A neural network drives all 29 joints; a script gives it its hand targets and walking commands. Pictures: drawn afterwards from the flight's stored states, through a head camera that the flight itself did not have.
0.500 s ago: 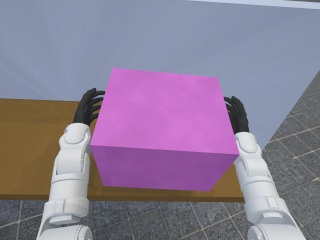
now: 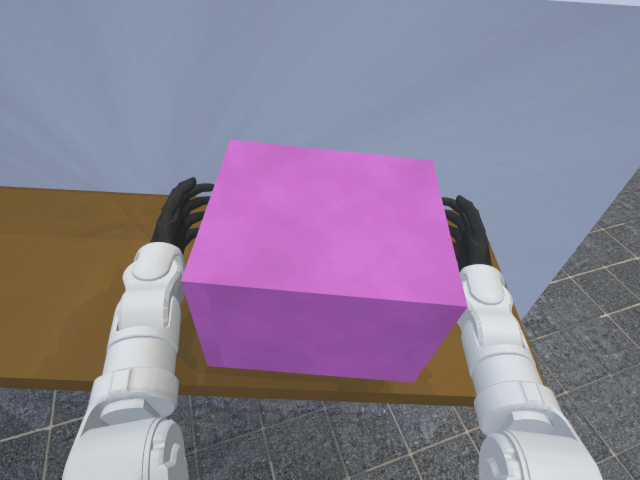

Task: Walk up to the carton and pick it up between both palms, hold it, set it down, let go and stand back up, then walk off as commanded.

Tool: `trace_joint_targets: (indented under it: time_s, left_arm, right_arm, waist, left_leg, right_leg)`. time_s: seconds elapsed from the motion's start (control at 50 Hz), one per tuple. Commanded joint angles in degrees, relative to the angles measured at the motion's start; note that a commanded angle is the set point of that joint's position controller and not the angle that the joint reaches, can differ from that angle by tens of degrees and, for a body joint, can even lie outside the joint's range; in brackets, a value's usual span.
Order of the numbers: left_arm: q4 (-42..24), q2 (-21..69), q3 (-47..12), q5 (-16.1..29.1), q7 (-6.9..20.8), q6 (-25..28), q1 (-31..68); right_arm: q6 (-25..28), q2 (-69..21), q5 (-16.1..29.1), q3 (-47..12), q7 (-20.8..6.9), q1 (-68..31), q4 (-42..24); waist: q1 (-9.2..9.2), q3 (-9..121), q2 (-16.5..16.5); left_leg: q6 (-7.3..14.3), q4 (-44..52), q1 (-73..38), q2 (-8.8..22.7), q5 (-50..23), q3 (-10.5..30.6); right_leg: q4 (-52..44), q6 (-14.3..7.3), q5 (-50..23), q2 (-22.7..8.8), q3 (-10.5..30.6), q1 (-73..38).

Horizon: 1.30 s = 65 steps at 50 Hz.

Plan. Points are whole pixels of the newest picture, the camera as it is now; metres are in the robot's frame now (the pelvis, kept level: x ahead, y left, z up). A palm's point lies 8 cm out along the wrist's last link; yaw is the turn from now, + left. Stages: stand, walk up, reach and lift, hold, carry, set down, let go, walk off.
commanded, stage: set down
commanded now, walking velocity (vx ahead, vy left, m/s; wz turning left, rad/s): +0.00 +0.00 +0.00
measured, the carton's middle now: (322, 261) +0.40 +0.00 +0.06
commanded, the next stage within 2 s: none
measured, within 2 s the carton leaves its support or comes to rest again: rests again in 1.10 s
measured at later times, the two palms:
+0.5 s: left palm (184, 235) +0.43 +0.19 +0.09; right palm (455, 256) +0.40 -0.19 +0.08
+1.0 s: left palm (197, 245) +0.44 +0.18 +0.05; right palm (452, 267) +0.41 -0.20 +0.04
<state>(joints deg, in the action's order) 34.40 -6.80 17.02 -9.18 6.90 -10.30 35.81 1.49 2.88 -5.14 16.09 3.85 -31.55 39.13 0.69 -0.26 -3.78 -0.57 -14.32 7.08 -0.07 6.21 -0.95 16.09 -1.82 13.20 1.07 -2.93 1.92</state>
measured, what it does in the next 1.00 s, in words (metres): stands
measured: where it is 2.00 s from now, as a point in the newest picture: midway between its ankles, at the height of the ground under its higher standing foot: outside the picture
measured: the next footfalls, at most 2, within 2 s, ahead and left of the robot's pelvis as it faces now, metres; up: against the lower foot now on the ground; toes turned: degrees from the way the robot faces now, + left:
none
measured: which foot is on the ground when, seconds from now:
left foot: down 0.00-1.00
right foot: down 0.00-1.00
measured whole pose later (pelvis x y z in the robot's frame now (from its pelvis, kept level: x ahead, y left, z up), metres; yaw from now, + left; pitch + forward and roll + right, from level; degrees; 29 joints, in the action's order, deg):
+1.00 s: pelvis +0.01 +0.01 -0.01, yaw -2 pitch +17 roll +0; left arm 70.2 -11.8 12.8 -2.3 2.5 14.4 50.5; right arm 15.0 4.6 -9.4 24.3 2.8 -41.6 57.1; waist -0.2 8.1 -0.9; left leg -0.2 -20.3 29.9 1.0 7.2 -2.6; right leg 21.1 -1.6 13.0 1.8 -1.5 24.9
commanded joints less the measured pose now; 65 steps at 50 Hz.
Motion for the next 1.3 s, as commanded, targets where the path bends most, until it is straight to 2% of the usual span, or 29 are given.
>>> trace_joint_targets:
  time_s: [0.0,0.04,0.06,0.12,0.18,0.3,0.36,0.44,0.46,0.5,0.52,0.54,0.6,0.64,0.68,0.72,0.76,0.8,0.82,0.86,0.88,0.92,1.0,1.06,1.16,1.18,1.2,1.22,1.28]
  left_arm:
    - [-5.15,25.39,-15.63,1.18,4.27,4.57,38.69]
    - [-2.64,25.57,-14.38,-0.16,4.22,5.04,37.84]
    - [-1.99,25.38,-14.12,-0.17,4.34,5.24,38.84]
    - [0.65,25.62,-14.15,0.18,3.55,6.72,40.04]
    - [1.65,26.77,-14.94,0.87,3.03,8.22,41.14]
    - [3.65,26.3,-13.33,0.64,2.49,11.04,42.31]
    - [6.08,26.28,-15.24,1.36,2.64,12.36,44.43]
    - [6.98,27.16,-15.36,2.19,1.98,14.76,44.95]
    - [8.34,26.99,-14.85,2.0,1.77,14.89,44.59]
    - [10.44,26.28,-15.25,2.5,2.0,15.75,45.97]
    - [11.24,25.93,-14.17,1.93,1.97,15.96,44.73]
    - [13.65,26.49,-14.19,1.75,2.01,16.09,44.53]
    - [13.19,27.54,-15.33,3.3,1.7,18.1,45.7]
    - [14.63,26.75,-14.59,3.1,1.4,19.32,46.6]
    - [15.95,28.07,-16.78,3.89,1.09,20.75,47.92]
    - [18.08,27.35,-15.97,3.79,0.97,21.94,47.35]
    - [19.16,26.33,-15.07,3.51,1.08,23.4,48.61]
    - [22.45,26.49,-14.82,4.05,1.08,24.29,49.7]
    - [21.71,27.23,-15.88,5.17,1.01,25.48,49.9]
    - [23.07,27.39,-15.81,5.31,0.78,26.75,53.07]
    - [23.64,28.2,-15.99,5.62,0.62,27.24,51.35]
    - [26.45,26.58,-15.17,5.38,0.79,28.11,52.0]
    - [30.83,24.98,-12.52,4.31,2.02,30.11,52.5]
    - [31.88,23.27,-10.77,3.88,2.45,31.4,55.34]
    - [32.52,23.09,-10.96,3.83,1.53,32.34,58.42]
    - [34.25,21.97,-9.42,3.78,1.82,32.32,57.65]
    - [33.95,22.2,-10.22,3.48,1.83,32.4,59.44]
    - [34.42,21.47,-9.32,3.3,1.62,32.38,58.01]
    - [35.36,22.04,-10.1,3.88,1.17,32.93,57.35]
  right_arm:
    - [6.01,-25.82,-1.01,-18.75,-6.34,-44.14,-11.05]
    - [6.43,-25.45,-1.28,-17.54,-6.89,-44.6,-8.44]
    - [6.39,-25.04,-1.73,-16.59,-6.94,-44.1,-6.69]
    - [8.0,-25.37,-2.72,-15.22,-7.31,-46.23,-7.49]
    - [8.51,-25.98,-3.29,-14.53,-7.73,-45.14,-4.55]
    - [9.94,-26.44,-3.97,-15.82,-7.81,-46.4,-4.73]
    - [10.82,-25.82,-5.09,-14.11,-7.82,-46.95,-3.8]
    - [11.81,-26.74,-4.78,-15.02,-8.04,-45.89,-1.41]
    - [11.9,-27.08,-4.66,-15.2,-8.1,-46.51,-1.08]
    - [12.14,-27.59,-5.23,-14.38,-7.95,-46.64,-0.68]
    - [12.17,-27.09,-4.97,-15.07,-8.06,-46.66,0.03]
    - [12.29,-27.42,-5.02,-14.24,-8.05,-46.1,1.63]
    - [13.63,-27.93,-5.08,-14.69,-7.9,-47.71,0.74]
    - [14.05,-27.45,-5.49,-14.19,-8.34,-48.19,2.01]
    - [15.24,-27.75,-5.62,-13.43,-8.43,-48.41,3.67]
    - [15.69,-28.52,-6.55,-13.31,-8.38,-48.18,4.55]
    - [16.16,-29.15,-5.88,-14.92,-8.46,-49.12,4.89]
    - [16.51,-28.33,-6.37,-13.48,-8.67,-49.53,5.88]
    - [17.17,-29.4,-6.13,-13.84,-8.46,-49.31,5.75]
    - [17.06,-29.44,-7.21,-12.12,-8.61,-50.02,9.18]
    - [17.89,-29.14,-6.99,-12.49,-8.9,-50.52,8.63]
    - [17.61,-28.03,-7.19,-11.19,-9.05,-50.18,11.65]
    - [18.17,-28.95,-7.72,-11.49,-8.95,-50.03,12.32]
    - [18.11,-29.4,-8.44,-9.73,-9.33,-50.92,13.95]
    - [17.91,-27.18,-10.11,-5.85,-9.99,-51.86,16.72]
    - [17.69,-27.14,-10.65,-5.6,-10.0,-52.01,15.14]
    - [17.96,-27.73,-10.77,-5.51,-10.1,-51.91,15.95]
    - [17.81,-27.1,-10.57,-4.93,-10.48,-51.53,15.9]
    - [17.93,-25.21,-10.97,-4.42,-10.78,-50.9,17.94]
  waist:
    - [-0.95,27.96,2.34]
    - [-2.16,26.86,3.73]
    - [-1.39,25.95,4.05]
    - [-2.33,29.62,4.06]
    - [-1.51,30.32,3.94]
    - [-2.65,35.31,4.04]
    - [-1.18,36.62,5.16]
    - [-1.79,40.36,5.55]
    - [-2.36,39.29,4.31]
    - [-1.31,39.65,3.52]
    - [-2.8,39.8,4.1]
    - [-1.37,39.24,3.83]
    - [-1.97,42.83,2.92]
    - [-2.29,43.16,4.7]
    - [-1.13,45.98,6.03]
    - [-1.61,44.9,3.95]
    - [-2.74,47.97,4.77]
    - [-1.95,47.99,3.72]
    - [-1.49,49.65,4.3]
    - [-0.48,49.47,5.5]
    - [-1.26,50.69,5.02]
    - [-1.13,50.36,4.47]
    - [-1.48,50.92,1.54]
    - [-1.26,49.63,1.65]
    - [-0.38,50.37,4.96]
    - [-1.06,48.35,3.09]
    - [-0.08,50.48,4.43]
    - [-1.01,50.12,4.62]
    - [-0.79,49.17,5.52]
  left_leg:
    - [0.33,-1.15,-12.14,-0.06,-14.03,-2.83]
    - [-0.1,-1.55,-11.91,-0.09,-15.17,-3.26]
    - [-0.11,-1.41,-11.96,-0.07,-14.36,-3.22]
    - [-0.6,-2.18,-13.74,0.66,-16.52,-3.04]
    - [-1.11,-3.24,-15.73,0.69,-20.41,-3.08]
    - [-0.92,-4.15,-13.65,0.68,-23.2,-3.82]
    - [-1.81,-4.87,-13.54,0.72,-24.58,-3.59]
    - [-2.34,-6.58,-12.59,0.74,-28.98,-3.3]
    - [-1.74,-6.7,-12.47,1.01,-28.14,-3.39]
    - [-1.53,-6.49,-10.52,0.85,-26.52,-3.34]
    - [-1.59,-6.73,-9.88,0.78,-27.35,-3.62]
    - [-1.57,-6.87,-9.75,0.94,-27.2,-2.98]
    - [-1.85,-8.63,-10.09,1.19,-31.29,-2.85]
    - [-2.24,-9.32,-10.31,1.49,-32.19,-2.35]
    - [-2.85,-10.47,-12.78,2.04,-34.84,-1.64]
    - [-2.05,-10.84,-10.5,1.83,-33.7,-1.49]
    - [-1.71,-10.33,-6.7,1.36,-31.67,-2.48]
    - [-1.31,-9.46,-1.96,1.18,-27.85,-2.67]
    - [-1.59,-10.86,-4.32,1.73,-32.46,-1.58]
    - [-1.62,-11.75,-6.88,2.03,-31.98,-0.81]
    - [-1.58,-12.69,-8.93,2.3,-34.97,-0.51]
    - [-1.55,-12.34,-7.43,2.19,-31.67,-1.1]
    - [-0.16,-9.47,5.49,0.97,-22.0,-2.75]
    - [0.1,-8.36,8.46,1.31,-17.01,-3.3]
    - [-1.13,-9.06,4.92,1.92,-17.74,-2.95]
    - [-0.62,-8.97,4.28,2.02,-15.9,-3.23]
    - [-1.01,-8.69,4.54,1.93,-15.76,-3.08]
    - [-0.7,-9.18,3.94,1.9,-15.16,-3.59]
    - [-1.51,-10.11,1.85,2.32,-18.95,-2.97]
  right_leg:
    - [0.9,6.7,-29.37,-1.75,-0.51,-4.49]
    - [1.06,6.7,-29.11,-1.73,-0.39,-3.13]
    - [0.54,6.58,-28.12,-1.81,-0.65,-2.25]
    - [-0.11,5.93,-26.38,-1.19,-0.88,-0.38]
    - [-0.14,5.91,-28.09,-0.98,-1.07,0.74]
    - [1.94,6.32,-35.07,-1.06,-0.47,-1.11]
    - [2.05,5.81,-35.56,-1.09,-0.8,0.41]
    - [2.94,5.74,-39.36,-1.03,-0.05,-0.02]
    - [3.55,5.91,-38.96,-0.93,-0.39,1.4]
    - [3.86,5.8,-40.27,-1.18,-0.11,0.55]
    - [4.09,5.99,-41.55,-1.39,0.14,0.58]
    - [4.27,5.78,-41.75,-1.33,0.16,1.32]
    - [5.2,6.09,-44.94,-1.06,-0.17,1.92]
    - [5.33,5.37,-42.65,-1.0,-0.2,4.28]
    - [5.35,4.93,-42.28,-0.78,-0.3,7.98]
    - [5.86,5.19,-43.61,-1.35,0.03,7.65]
    - [7.25,5.75,-47.52,-1.81,0.64,5.51]
    - [8.05,5.66,-48.05,-2.17,0.89,3.76]
    - [8.95,5.8,-50.76,-1.83,0.68,4.37]
    - [7.96,5.58,-43.85,-1.79,0.35,11.88]
    - [7.96,5.58,-45.14,-1.44,0.23,13.12]
    - [7.4,4.97,-43.38,-1.58,0.46,13.75]
    - [10.14,6.29,-51.54,-2.94,2.26,1.53]
    - [10.3,6.06,-46.16,-3.43,2.59,0.35]
    - [9.4,4.96,-39.02,-2.5,0.88,6.69]
    - [8.76,5.17,-37.06,-2.7,1.1,7.15]
    - [8.9,5.19,-35.91,-2.61,0.68,7.68]
    - [8.76,5.29,-36.3,-2.83,0.97,8.53]
    - [8.46,4.71,-35.09,-2.27,0.45,11.0]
